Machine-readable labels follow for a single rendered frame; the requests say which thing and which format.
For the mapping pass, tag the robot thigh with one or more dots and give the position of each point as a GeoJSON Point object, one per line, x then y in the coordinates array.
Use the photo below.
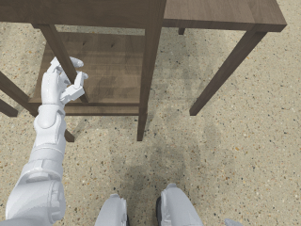
{"type": "Point", "coordinates": [113, 212]}
{"type": "Point", "coordinates": [181, 210]}

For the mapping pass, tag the robot left forearm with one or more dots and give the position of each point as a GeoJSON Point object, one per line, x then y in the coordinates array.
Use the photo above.
{"type": "Point", "coordinates": [46, 158]}

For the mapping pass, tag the robot left upper arm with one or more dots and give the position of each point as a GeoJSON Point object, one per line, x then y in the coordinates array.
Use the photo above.
{"type": "Point", "coordinates": [36, 204]}

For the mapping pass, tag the table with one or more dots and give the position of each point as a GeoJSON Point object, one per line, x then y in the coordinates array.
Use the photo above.
{"type": "Point", "coordinates": [256, 17]}

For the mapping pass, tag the left robot thigh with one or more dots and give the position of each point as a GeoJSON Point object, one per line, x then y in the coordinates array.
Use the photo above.
{"type": "Point", "coordinates": [113, 212]}

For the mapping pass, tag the left robot hand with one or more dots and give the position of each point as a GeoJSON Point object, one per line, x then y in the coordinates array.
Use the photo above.
{"type": "Point", "coordinates": [53, 84]}

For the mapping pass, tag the chair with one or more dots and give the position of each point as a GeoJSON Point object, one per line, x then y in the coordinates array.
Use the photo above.
{"type": "Point", "coordinates": [119, 67]}

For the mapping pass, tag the right robot thigh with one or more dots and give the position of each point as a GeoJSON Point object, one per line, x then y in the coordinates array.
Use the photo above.
{"type": "Point", "coordinates": [181, 210]}

